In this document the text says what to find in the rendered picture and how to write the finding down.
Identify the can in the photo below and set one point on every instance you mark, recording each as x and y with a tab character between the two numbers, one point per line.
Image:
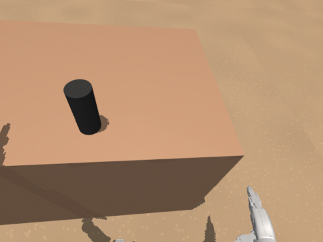
80	97

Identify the right robot hand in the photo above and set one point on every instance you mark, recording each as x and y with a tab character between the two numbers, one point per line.
262	226

